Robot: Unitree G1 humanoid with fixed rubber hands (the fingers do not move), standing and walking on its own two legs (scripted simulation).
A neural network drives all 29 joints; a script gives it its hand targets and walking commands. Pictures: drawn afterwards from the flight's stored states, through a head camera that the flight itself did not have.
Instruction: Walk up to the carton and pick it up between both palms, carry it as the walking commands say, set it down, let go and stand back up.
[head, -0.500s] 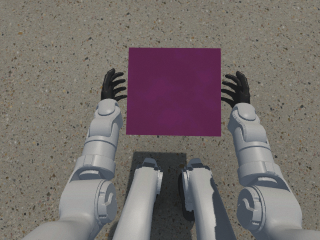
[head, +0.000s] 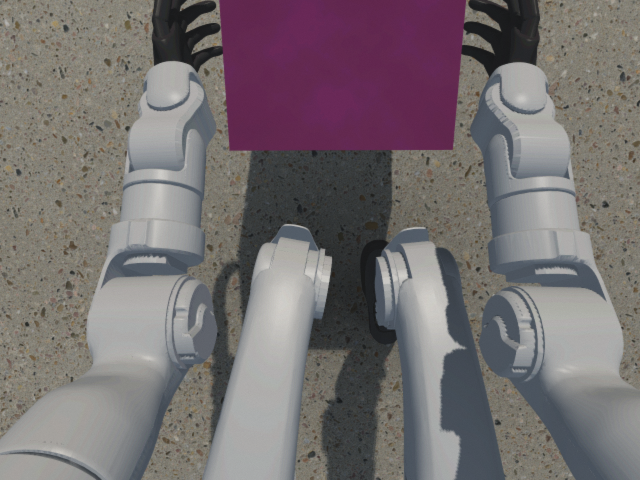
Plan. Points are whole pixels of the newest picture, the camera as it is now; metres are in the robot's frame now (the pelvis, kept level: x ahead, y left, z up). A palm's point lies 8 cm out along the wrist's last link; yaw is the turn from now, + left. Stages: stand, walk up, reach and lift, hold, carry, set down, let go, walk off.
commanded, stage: set down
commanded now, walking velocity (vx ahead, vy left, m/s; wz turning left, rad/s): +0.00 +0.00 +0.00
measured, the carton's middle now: (339, 52) +0.56 +0.02 -0.25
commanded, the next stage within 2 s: none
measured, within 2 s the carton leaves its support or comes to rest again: rests again in 0.72 s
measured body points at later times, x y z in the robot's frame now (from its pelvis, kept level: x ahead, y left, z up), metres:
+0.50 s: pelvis -0.01 +0.02 -0.06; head +0.33 +0.03 +0.22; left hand +0.54 +0.20 -0.19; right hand +0.55 -0.14 -0.19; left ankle +0.14 +0.10 -0.44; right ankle +0.14 -0.08 -0.44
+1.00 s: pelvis +0.01 +0.01 -0.11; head +0.35 +0.01 +0.16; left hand +0.57 +0.19 -0.24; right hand +0.57 -0.15 -0.24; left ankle +0.14 +0.10 -0.44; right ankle +0.14 -0.08 -0.44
